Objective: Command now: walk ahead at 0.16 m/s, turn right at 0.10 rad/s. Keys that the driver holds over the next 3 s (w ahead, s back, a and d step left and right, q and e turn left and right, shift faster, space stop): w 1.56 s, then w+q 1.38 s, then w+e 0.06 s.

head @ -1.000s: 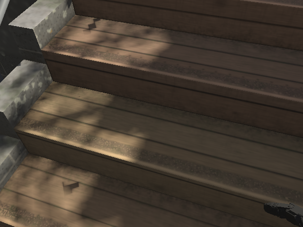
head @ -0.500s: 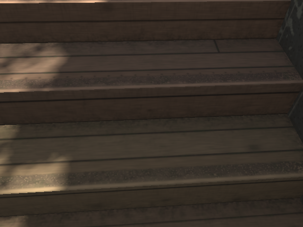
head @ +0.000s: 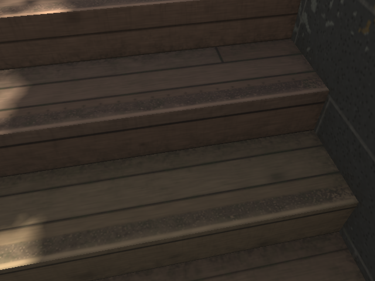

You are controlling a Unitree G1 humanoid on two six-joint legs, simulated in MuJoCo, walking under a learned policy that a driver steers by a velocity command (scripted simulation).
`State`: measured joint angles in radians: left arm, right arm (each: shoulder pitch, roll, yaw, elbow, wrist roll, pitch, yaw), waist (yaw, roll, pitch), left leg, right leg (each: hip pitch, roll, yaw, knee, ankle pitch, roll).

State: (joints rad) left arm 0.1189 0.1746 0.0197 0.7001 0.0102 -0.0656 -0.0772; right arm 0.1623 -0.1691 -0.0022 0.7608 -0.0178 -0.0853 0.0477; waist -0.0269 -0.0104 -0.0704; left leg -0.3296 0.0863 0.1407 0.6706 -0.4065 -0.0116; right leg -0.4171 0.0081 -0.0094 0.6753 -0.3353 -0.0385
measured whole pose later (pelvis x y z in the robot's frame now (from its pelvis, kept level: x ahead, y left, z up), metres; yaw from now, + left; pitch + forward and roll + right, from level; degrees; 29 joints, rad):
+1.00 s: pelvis +0.42 +0.03 +0.20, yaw +1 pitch +8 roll +2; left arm 0.50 0.08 -0.07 1.14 0.08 -0.08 -0.10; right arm -0.04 -0.06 0.07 0.83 -0.04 0.04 0.05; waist 0.03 -0.07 -0.16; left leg -1.36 0.10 0.09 1.73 -0.24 0.18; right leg -0.17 -0.02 -0.09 0.30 -0.27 -0.06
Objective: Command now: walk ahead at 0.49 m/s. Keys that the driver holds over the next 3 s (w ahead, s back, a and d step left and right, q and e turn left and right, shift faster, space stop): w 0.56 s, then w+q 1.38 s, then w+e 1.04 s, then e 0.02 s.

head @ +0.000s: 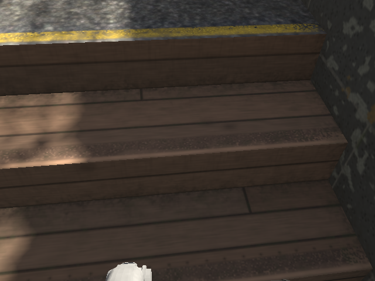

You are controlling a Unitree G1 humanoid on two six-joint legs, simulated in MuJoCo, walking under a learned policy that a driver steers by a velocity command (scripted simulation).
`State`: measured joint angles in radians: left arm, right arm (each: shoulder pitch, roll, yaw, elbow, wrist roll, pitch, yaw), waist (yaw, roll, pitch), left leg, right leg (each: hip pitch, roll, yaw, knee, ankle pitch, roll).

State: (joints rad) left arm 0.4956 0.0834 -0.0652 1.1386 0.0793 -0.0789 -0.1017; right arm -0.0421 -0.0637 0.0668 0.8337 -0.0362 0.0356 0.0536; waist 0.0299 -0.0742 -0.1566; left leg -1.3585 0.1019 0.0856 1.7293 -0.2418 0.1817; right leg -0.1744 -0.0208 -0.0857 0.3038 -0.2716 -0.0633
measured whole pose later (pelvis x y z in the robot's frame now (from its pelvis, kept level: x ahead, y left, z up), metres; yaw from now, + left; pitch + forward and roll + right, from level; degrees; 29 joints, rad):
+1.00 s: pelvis +0.54 -0.01 +0.33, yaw +10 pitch +5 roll -3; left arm 0.46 0.07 -0.05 1.22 0.16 -0.08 -0.07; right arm 0.05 -0.10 0.04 0.96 0.01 -0.01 0.06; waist -0.01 0.02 -0.13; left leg -1.41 0.10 -0.07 2.08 -0.13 0.27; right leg -0.24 0.01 -0.27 0.48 -0.33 -0.06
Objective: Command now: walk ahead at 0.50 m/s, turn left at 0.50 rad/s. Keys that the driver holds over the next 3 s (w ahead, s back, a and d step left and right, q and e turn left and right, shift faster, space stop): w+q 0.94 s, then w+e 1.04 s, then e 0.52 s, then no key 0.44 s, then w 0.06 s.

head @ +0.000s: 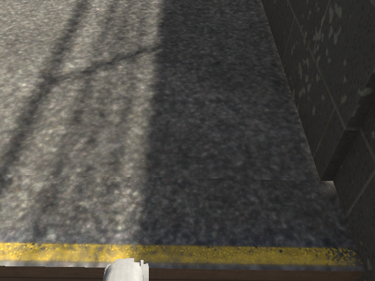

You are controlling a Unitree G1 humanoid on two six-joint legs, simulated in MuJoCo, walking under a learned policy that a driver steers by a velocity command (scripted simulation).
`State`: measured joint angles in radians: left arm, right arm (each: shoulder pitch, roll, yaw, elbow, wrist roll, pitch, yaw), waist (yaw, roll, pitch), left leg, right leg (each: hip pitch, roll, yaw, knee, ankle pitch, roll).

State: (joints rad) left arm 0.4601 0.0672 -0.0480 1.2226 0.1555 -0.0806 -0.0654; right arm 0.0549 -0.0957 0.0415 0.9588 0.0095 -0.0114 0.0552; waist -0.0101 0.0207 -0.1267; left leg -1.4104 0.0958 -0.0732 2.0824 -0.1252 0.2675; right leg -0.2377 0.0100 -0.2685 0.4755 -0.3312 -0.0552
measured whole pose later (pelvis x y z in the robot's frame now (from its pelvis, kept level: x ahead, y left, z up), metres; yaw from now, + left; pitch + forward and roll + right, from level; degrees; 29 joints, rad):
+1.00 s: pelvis +0.52 +0.06 +0.33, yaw +33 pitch +4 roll -4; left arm 0.37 0.17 -0.01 1.12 0.07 -0.07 0.01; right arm 0.06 -0.26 -0.03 0.92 -0.05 -0.11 0.11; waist 0.03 0.05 -0.10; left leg -1.01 0.03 -0.09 1.42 -0.03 0.17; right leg -0.34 0.01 -0.24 0.68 -0.41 -0.05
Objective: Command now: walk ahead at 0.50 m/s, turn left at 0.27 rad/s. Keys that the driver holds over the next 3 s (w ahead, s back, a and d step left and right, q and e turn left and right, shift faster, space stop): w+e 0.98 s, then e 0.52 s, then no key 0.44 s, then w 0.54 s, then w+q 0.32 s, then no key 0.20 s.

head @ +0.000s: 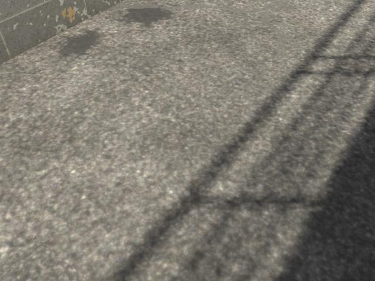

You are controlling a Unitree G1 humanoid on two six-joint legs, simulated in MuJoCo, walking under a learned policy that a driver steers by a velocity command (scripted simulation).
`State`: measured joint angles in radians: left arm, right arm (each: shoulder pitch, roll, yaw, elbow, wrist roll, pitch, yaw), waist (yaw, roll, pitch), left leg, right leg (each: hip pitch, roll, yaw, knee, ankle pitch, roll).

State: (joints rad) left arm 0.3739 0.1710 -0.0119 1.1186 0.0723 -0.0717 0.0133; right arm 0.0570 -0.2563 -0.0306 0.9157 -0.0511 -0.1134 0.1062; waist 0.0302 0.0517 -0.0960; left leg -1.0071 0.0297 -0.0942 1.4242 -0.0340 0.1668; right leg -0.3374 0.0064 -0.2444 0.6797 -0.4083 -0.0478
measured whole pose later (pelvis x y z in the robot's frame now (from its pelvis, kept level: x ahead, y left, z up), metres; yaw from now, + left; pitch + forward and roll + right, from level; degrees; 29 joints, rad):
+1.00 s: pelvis +0.49 -0.11 +0.03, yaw -27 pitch +3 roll +1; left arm 0.26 0.23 0.09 0.85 -0.01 -0.05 0.00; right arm 0.05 -0.25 -0.10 0.75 0.00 -0.13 -0.04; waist 0.04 0.01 0.00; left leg -0.65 0.09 -0.05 1.23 -0.30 -0.02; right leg -0.34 0.12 0.03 0.45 -0.15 -0.13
